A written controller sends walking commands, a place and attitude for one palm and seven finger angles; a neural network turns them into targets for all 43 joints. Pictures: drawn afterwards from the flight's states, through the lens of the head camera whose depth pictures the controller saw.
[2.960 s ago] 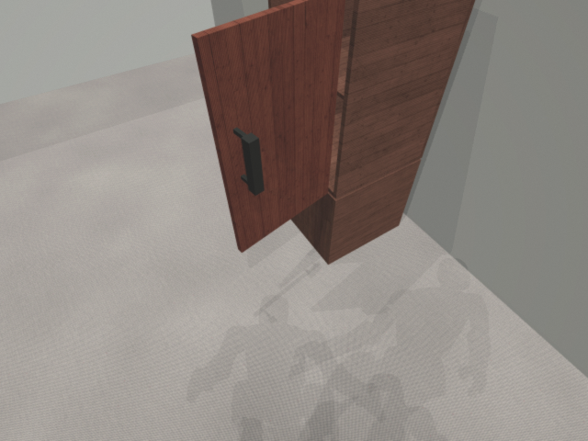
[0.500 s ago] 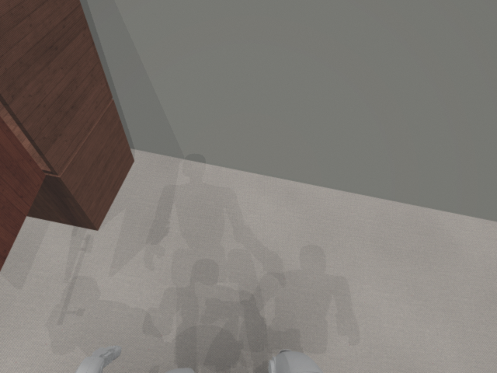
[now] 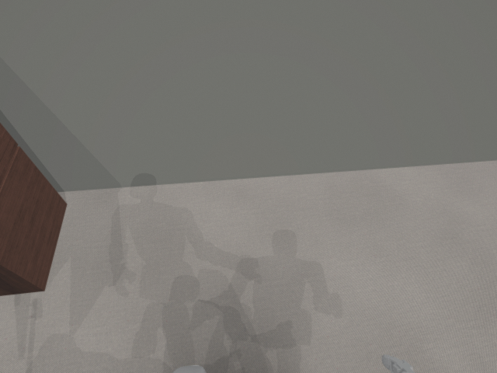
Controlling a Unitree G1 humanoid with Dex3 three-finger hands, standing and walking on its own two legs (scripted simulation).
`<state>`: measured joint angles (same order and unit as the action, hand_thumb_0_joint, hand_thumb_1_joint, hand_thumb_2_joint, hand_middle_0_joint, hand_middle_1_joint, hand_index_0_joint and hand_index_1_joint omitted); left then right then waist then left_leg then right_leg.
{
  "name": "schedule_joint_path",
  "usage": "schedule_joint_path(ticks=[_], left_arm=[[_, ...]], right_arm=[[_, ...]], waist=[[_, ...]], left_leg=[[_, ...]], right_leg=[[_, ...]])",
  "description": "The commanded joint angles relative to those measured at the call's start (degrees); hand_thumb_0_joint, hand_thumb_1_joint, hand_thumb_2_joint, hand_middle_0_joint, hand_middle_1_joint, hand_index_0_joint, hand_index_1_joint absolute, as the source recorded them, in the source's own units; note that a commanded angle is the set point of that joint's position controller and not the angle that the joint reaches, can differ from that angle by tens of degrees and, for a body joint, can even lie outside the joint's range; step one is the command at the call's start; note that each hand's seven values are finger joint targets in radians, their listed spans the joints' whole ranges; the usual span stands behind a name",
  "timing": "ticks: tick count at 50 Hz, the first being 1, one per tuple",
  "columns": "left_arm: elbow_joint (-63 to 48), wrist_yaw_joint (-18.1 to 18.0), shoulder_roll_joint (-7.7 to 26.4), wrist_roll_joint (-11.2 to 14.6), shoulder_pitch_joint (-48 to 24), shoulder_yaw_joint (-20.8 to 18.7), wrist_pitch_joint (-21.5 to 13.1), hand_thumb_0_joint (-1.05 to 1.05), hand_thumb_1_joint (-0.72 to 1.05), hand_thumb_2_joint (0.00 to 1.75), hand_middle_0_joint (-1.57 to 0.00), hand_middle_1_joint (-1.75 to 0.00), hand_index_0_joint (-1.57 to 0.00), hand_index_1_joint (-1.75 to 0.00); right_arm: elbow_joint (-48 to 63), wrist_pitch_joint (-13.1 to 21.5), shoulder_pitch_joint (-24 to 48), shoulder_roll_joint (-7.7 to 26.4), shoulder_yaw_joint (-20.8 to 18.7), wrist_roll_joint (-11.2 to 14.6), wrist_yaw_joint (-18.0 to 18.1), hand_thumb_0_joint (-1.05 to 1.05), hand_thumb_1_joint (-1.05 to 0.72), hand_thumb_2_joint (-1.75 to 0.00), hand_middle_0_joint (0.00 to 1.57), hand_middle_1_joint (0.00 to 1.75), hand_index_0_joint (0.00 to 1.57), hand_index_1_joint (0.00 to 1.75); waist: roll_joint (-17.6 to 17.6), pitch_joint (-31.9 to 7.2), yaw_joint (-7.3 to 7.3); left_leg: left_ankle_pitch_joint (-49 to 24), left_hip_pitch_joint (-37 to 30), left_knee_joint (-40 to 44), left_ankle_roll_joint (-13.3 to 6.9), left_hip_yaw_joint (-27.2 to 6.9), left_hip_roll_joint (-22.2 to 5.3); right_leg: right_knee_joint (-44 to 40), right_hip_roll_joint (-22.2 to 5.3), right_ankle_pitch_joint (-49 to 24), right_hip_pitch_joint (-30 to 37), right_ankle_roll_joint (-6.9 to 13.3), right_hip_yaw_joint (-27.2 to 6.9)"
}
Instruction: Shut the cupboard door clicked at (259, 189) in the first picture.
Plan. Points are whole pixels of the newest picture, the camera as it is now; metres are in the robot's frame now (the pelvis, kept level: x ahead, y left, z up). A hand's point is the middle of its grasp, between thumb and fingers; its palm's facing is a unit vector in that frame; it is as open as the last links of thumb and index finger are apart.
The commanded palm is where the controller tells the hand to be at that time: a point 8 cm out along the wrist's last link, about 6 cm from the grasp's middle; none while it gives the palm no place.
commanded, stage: walk around to get in front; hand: left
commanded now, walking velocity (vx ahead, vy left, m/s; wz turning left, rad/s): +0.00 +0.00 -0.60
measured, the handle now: out of the picture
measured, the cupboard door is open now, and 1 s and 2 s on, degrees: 100 100 100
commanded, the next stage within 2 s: none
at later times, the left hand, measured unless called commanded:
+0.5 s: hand (164, 358) +0.15 +0.16 -0.15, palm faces -0.27 -0.93 -0.26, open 7.4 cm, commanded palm none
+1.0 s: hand (221, 307) +0.25 +0.07 -0.15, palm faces -0.54 -0.80 -0.27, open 7.4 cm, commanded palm none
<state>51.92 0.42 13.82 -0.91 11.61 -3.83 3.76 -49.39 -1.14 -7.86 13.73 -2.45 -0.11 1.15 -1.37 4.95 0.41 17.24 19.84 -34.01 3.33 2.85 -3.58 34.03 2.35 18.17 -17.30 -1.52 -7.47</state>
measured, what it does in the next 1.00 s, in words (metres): steps on the spot, turning right: right foot, then left foot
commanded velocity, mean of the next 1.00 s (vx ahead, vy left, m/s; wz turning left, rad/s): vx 0.00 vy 0.00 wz -0.60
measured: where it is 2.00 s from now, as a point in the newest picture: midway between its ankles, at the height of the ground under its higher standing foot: outside the picture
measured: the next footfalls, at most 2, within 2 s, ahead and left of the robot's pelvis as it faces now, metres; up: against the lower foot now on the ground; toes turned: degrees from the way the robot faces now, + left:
right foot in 0.34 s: +0.01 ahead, -0.16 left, +0.00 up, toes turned -15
left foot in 0.60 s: +0.13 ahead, +0.09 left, +0.00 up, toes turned -17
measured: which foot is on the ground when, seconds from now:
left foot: down 0.00-0.32, up 0.34-0.58, down 0.60-0.90, up 0.92-1.00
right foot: down 0.00-0.00, up 0.02-0.32, down 0.34-0.60, up 0.62-0.88, down 0.90-1.00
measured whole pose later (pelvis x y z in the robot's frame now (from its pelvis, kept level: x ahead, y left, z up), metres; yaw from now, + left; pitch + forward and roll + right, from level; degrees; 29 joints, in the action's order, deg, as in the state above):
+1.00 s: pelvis +0.04 -0.05 +0.00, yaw -35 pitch +2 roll +0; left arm 50.5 1.0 13.9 -1.0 8.3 -3.9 1.9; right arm -52.0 -3.6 -11.0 15.7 -3.1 -0.3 1.5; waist 1.8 5.9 0.0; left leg 31.1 24.1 -58.0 4.3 4.3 -7.2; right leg 34.6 -0.1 19.6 -16.9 0.7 1.1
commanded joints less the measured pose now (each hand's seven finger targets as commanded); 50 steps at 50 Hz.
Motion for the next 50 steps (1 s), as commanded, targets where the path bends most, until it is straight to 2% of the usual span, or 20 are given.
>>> schedule_joint_path(ticks=[1, 6, 12, 14, 15, 16, 17, 18, 23, 28, 29, 30, 32, 37, 43, 44, 45, 46, 47, 50], left_arm=[[-7.7, 0.4, 7.4, 0.1, -5.0, -2.0, -0.9, 0.0, 0.9, 0.9, -0.2, -0.3, -0.2, -0.3], [-5.7, 2.2, 4.9, -0.2, -3.3, -2.1, -0.4, 0.0, 0.9, 0.9, -0.2, -0.3, -0.2, -0.3], [-6.0, 2.4, 4.0, -0.2, -4.4, -1.2, -1.1, 0.0, 0.9, 0.9, -0.2, -0.3, -0.2, -0.3], [-4.7, 2.1, 5.6, -0.2, -0.3, -1.6, -1.3, 0.0, 0.9, 0.9, -0.2, -0.3, -0.2, -0.3], [-3.8, 1.7, 9.3, -0.6, 2.8, -2.4, -1.8, 0.0, 0.9, 0.9, -0.2, -0.3, -0.2, -0.3], [-3.1, 0.6, 16.4, -1.3, 5.0, -3.8, -2.4, 0.0, 0.9, 0.9, -0.2, -0.3, -0.2, -0.3], [-2.5, -0.2, 17.8, -0.3, 8.1, -4.1, -2.3, 0.0, 0.9, 0.9, -0.2, -0.3, -0.2, -0.3], [-3.0, -0.3, 17.2, -0.3, 6.3, -4.0, -2.1, 0.0, 0.9, 0.9, -0.2, -0.3, -0.2, -0.3], [-4.5, -1.2, 11.7, -0.6, -1.5, -2.9, -2.6, 0.0, 0.9, 0.9, -0.2, -0.3, -0.2, -0.3], [-4.4, -0.6, 11.9, -0.1, -3.8, -2.7, -1.8, 0.0, 0.9, 0.9, -0.2, -0.3, -0.2, -0.3], [-5.3, -0.4, 8.7, 0.4, -3.9, -2.1, -1.5, 0.0, 0.9, 0.9, -0.2, -0.3, -0.2, -0.3], [-6.5, 0.2, 5.4, 0.9, -2.6, -1.4, -1.2, 0.0, 0.9, 0.9, -0.2, -0.3, -0.2, -0.3], [-7.8, 0.7, 7.4, 0.1, -4.6, -1.8, -1.4, 0.0, 0.9, 0.9, -0.2, -0.3, -0.2, -0.3], [-6.0, 2.3, 4.5, -0.3, -4.3, -1.7, -0.5, 0.0, 0.9, 0.9, -0.2, -0.3, -0.2, -0.3], [-5.1, 2.1, 5.6, -0.1, -1.4, -1.4, -1.9, 0.0, 0.9, 0.9, -0.2, -0.3, -0.2, -0.3], [-4.0, 1.5, 9.5, -0.5, 2.5, -2.3, -2.4, 0.0, 0.9, 0.9, -0.2, -0.3, -0.2, -0.3], [-3.1, 0.4, 16.5, -1.2, 5.7, -3.8, -2.8, 0.0, 0.9, 0.9, -0.2, -0.3, -0.2, -0.3], [-2.3, -0.4, 17.7, -0.2, 8.7, -4.2, -2.7, 0.0, 0.9, 0.9, -0.2, -0.3, -0.2, -0.3], [-2.8, -0.5, 16.5, -0.1, 6.4, -3.8, -2.4, 0.0, 0.9, 0.9, -0.2, -0.3, -0.2, -0.3], [-4.0, -1.3, 11.6, -0.3, 0.1, -3.0, -2.7, 0.0, 0.9, 0.9, -0.2, -0.3, -0.2, -0.3]], right_arm=[[1.2, 1.6, -11.4, 16.7, -3.7, -1.8, 1.5, 0.0, -0.9, -0.9, 0.2, 0.3, 0.2, 0.3], [3.4, 1.7, -2.8, 10.8, -2.0, -2.1, 1.5, 0.0, -0.9, -0.9, 0.2, 0.3, 0.2, 0.3], [1.2, 1.1, -7.3, 12.8, -3.2, -1.7, 0.6, 0.0, -0.9, -0.9, 0.2, 0.3, 0.2, 0.3], [1.6, 0.8, -5.6, 12.9, -3.4, -1.3, 0.4, 0.0, -0.9, -0.9, 0.2, 0.3, 0.2, 0.3], [2.4, 0.6, -4.4, 11.0, -3.3, -0.8, 0.3, 0.0, -0.9, -0.9, 0.2, 0.3, 0.2, 0.3], [5.1, 0.5, -2.2, 5.5, -2.1, -0.4, 0.1, 0.0, -0.9, -0.9, 0.2, 0.3, 0.2, 0.3], [6.3, -0.1, 0.9, 6.8, -1.8, -0.6, 0.5, 0.0, -0.9, -0.9, 0.2, 0.3, 0.2, 0.3], [6.0, -0.3, 0.1, 6.3, -1.6, -0.2, 0.3, 0.0, -0.9, -0.9, 0.2, 0.3, 0.2, 0.3], [3.2, 0.4, -1.1, 5.1, -1.6, -0.1, 0.3, 0.0, -0.9, -0.9, 0.2, 0.3, 0.2, 0.3], [0.8, 0.9, -7.8, 5.2, -1.7, 0.1, 0.8, 0.0, -0.9, -0.9, 0.2, 0.3, 0.2, 0.3], [0.2, 1.5, -10.0, 8.6, -2.2, -0.4, 1.1, 0.0, -0.9, -0.9, 0.2, 0.3, 0.2, 0.3], [0.6, 2.0, -11.2, 15.0, -3.5, -1.5, 1.3, 0.0, -0.9, -0.9, 0.2, 0.3, 0.2, 0.3], [2.4, 1.7, -9.7, 15.6, -3.2, -1.8, 1.4, 0.0, -0.9, -0.9, 0.2, 0.3, 0.2, 0.3], [2.9, 1.6, -4.1, 10.9, -2.0, -2.2, 1.5, 0.0, -0.9, -0.9, 0.2, 0.3, 0.2, 0.3], [1.5, 0.9, -6.7, 13.1, -3.5, -1.2, 0.5, 0.0, -0.9, -0.9, 0.2, 0.3, 0.2, 0.3], [2.6, 0.8, -5.8, 11.0, -3.4, -0.6, 0.3, 0.0, -0.9, -0.9, 0.2, 0.3, 0.2, 0.3], [5.7, 0.7, -2.2, 5.6, -2.0, -0.3, 0.1, 0.0, -0.9, -0.9, 0.2, 0.3, 0.2, 0.3], [6.3, 0.1, 0.1, 7.0, -1.4, -0.2, 0.8, 0.0, -0.9, -0.9, 0.2, 0.3, 0.2, 0.3], [6.1, -0.1, -1.1, 6.3, -1.4, 0.1, 0.6, 0.0, -0.9, -0.9, 0.2, 0.3, 0.2, 0.3], [4.4, 0.0, 0.9, 6.5, -1.7, -0.3, 0.7, 0.0, -0.9, -0.9, 0.2, 0.3, 0.2, 0.3]], waist=[[14.3, -8.6, -4.63], [14.4, -5.2, -0.15], [14.3, -7.6, -2.32], [11.8, -7.7, 0.29], [2.8, -7.6, 1.96], [-18.6, -6.4, 3.63], [-16.3, -7.3, 6.55], [-12.9, -6.3, 4.65], [-8.8, -9.5, 0.38], [-6.4, -9.5, -2.89], [1.9, -10.3, -3.63], [18.6, -10.2, -3.68], [9.6, -7.3, -2.97], [15.3, -5.0, -0.52], [11.7, -10.1, -0.18], [2.4, -11.2, 1.84], [-18.6, -9.7, 4.1], [-16.4, -10.8, 6.55], [-10.7, -8.3, 4.52], [-12.8, -7.2, 1.7]], left_leg=[[-7.6, -11.4, 19.6, -14.1, -27.6, -27.5], [-15.7, -7.4, 15.3, -9.6, -5.2, -15.6], [-20.1, -11.2, 10.2, -8.5, 0.3, -16.7], [-16.6, -6.7, 4.4, -5.6, 2.9, -15.5], [-8.1, 0.1, -3.7, -2.3, 5.5, -12.1], [17.5, 14.2, -17.7, 1.5, 9.9, -2.4], [20.9, 15.3, -27.1, 0.7, 1.2, -2.0], [18.0, 16.6, -30.3, 0.4, -1.6, -3.1], [9.3, 8.8, -18.5, 1.8, -0.5, -1.2], [-5.3, -9.2, 5.7, 1.1, 2.0, 1.9], [-6.6, -15.8, 13.2, -0.9, -4.8, -4.5], [-9.5, -18.8, 18.1, -7.6, -22.6, -20.6], [-12.5, -9.8, 17.9, -14.9, -23.5, -26.7], [-24.5, -9.7, 12.9, -9.1, -2.0, -15.3], [-24.7, -10.4, 1.4, -4.7, 4.0, -14.4], [-15.1, -2.2, -6.9, -1.6, 6.3, -11.4], [17.2, 14.3, -20.1, 1.8, 9.6, -2.1], [22.0, 15.9, -28.6, 1.1, 0.6, -2.1], [18.1, 15.5, -30.9, 0.7, -1.4, -3.6], [11.7, 14.7, -28.4, 1.9, -2.0, -2.7]], right_leg=[[31.1, -1.4, 19.1, -14.8, -0.2, 2.1], [27.7, -4.3, 10.0, -11.5, -1.6, 8.1], [7.6, -2.2, 7.5, -2.7, -0.3, 14.1], [-4.4, -2.2, -2.6, 5.9, 0.8, 14.0], [-12.1, -7.4, -9.8, 12.3, 3.0, 6.5], [-17.5, -23.0, -24.0, 17.4, 9.3, -16.4], [-16.6, -26.3, -30.3, 14.8, 14.0, -18.3], [-16.8, -25.1, -21.1, 12.1, 15.8, -16.2], [-9.5, -15.4, -36.2, 11.8, 12.4, -6.8], [-5.3, -11.2, -24.5, 1.2, 7.2, -8.0], [-0.2, -6.6, -14.3, -5.6, 4.1, -5.1], [13.7, 0.9, 10.2, -15.4, 0.2, 3.1], [31.3, -3.6, 16.8, -13.8, -0.5, 3.1], [23.0, -4.1, 10.7, -10.5, -1.6, 10.0], [-5.8, -1.6, -5.2, 6.3, 0.8, 14.5], [-11.9, -7.9, -17.7, 15.8, 3.2, 6.0], [-14.1, -23.3, -38.3, 22.3, 9.9, -15.2], [-12.9, -26.3, -44.2, 20.3, 15.0, -16.6], [-13.2, -25.2, -34.9, 16.1, 16.0, -13.1], [-9.6, -16.9, -43.7, 14.5, 13.3, -7.4]])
